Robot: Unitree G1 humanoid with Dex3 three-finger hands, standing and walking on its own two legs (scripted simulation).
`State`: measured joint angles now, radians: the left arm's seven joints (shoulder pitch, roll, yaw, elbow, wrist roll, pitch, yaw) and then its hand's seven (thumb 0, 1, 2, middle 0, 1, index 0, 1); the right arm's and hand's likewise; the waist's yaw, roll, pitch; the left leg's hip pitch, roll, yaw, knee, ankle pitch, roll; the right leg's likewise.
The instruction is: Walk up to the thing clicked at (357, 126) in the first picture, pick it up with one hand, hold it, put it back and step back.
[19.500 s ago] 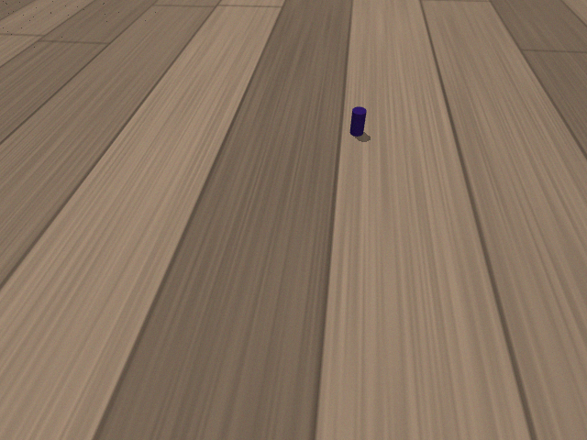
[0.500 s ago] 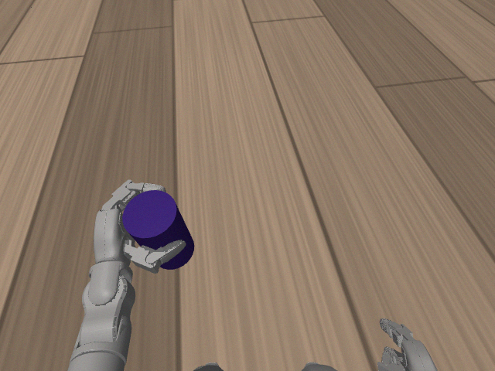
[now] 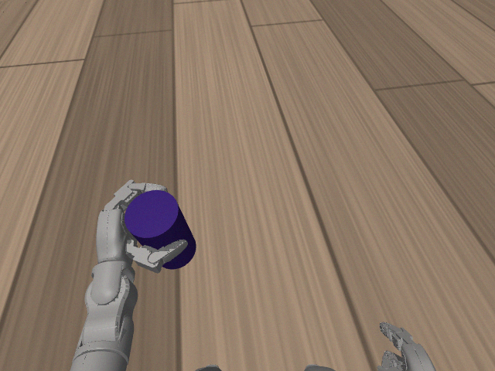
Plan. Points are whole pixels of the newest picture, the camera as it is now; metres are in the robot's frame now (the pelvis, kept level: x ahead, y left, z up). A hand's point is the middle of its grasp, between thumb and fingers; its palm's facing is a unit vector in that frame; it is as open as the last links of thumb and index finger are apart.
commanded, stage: hold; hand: left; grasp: from the side
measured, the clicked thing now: (164, 232) +0.33 +0.16 +0.02
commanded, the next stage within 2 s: crouch in 1.22 s
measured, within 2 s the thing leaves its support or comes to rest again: neither
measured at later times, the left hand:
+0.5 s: hand (156, 226) +0.33 +0.17 +0.05, palm faces +0.13 -0.99 +0.00, open 10.8 cm
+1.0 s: hand (156, 228) +0.32 +0.17 +0.05, palm faces +0.13 -0.99 +0.00, open 10.8 cm
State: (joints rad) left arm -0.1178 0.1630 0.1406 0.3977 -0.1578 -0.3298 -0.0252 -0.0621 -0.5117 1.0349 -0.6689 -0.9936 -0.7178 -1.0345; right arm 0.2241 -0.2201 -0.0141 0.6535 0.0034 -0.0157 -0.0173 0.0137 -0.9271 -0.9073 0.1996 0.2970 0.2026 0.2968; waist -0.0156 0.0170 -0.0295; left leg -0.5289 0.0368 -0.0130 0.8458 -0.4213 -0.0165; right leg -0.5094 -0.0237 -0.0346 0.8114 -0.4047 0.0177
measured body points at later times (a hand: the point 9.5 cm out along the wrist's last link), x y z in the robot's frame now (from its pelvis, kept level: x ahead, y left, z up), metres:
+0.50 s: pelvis +0.00 +0.00 +0.00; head +0.04 +0.00 +0.45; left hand +0.32 +0.22 +0.05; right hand +0.13 -0.25 -0.11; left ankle +0.00 +0.13 -0.70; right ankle +0.00 -0.13 -0.70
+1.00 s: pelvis +0.00 +0.00 +0.00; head +0.04 +0.00 +0.45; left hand +0.31 +0.22 +0.05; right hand +0.13 -0.25 -0.11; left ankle +0.00 +0.13 -0.70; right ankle +0.00 -0.13 -0.70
